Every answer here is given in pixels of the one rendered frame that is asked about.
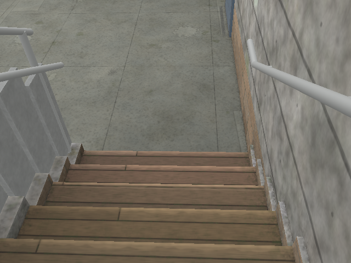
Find stairs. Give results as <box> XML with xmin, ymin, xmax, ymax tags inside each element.
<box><xmin>0</xmin><ymin>150</ymin><xmax>296</xmax><ymax>263</ymax></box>

